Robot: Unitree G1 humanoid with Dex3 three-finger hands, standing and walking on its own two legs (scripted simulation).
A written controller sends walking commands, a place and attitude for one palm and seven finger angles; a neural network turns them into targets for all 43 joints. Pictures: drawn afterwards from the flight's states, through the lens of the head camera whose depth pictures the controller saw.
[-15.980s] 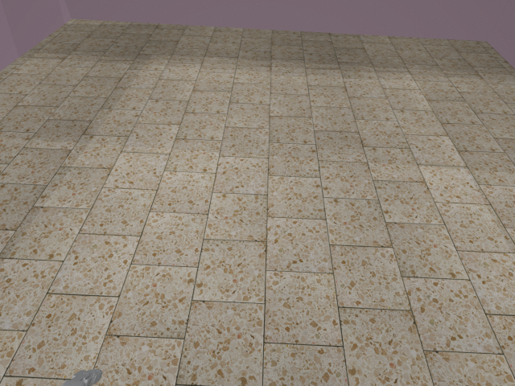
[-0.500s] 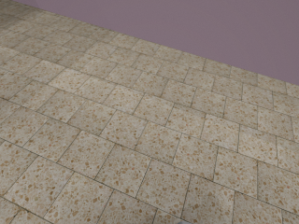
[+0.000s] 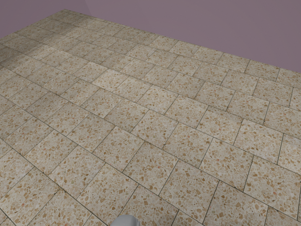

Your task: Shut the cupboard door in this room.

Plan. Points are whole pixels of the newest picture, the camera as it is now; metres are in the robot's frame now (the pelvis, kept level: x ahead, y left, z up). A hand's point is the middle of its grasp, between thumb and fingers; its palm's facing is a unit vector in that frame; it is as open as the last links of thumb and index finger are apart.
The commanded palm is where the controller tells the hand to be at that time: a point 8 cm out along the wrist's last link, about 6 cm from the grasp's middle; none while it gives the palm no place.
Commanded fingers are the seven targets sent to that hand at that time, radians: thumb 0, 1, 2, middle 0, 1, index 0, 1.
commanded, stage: turn or walk to find it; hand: left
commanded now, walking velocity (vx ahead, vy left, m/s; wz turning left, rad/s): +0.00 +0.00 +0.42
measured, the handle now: out of the picture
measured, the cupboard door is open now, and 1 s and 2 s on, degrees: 84 84 84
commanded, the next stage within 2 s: none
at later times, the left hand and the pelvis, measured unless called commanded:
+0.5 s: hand out of the picture -0.01 +0.27 -0.17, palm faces +0.26 -0.93 -0.25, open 7.4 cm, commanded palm none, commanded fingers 0.00 0.90 0.90 -0.20 -0.30 -0.20 -0.30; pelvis -0.02 +0.05 +0.00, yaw +12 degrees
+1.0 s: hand out of the picture -0.06 +0.18 -0.15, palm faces +0.45 -0.85 -0.27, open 7.3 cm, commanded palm none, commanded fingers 0.00 0.90 0.90 -0.20 -0.30 -0.20 -0.30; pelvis -0.03 -0.02 +0.00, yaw +26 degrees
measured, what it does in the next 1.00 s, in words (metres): steps on the spot, turning left: left foot, then right foot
